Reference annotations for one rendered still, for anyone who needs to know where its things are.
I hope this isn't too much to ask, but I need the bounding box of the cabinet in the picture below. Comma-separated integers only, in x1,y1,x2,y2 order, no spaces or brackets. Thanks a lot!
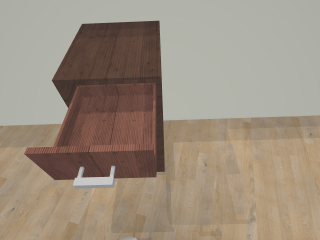
52,20,165,172

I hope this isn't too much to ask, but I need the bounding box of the handle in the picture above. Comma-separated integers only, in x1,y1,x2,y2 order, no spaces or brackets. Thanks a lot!
73,166,116,189

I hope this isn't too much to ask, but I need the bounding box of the drawer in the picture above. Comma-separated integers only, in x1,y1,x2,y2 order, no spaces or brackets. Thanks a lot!
24,83,157,180

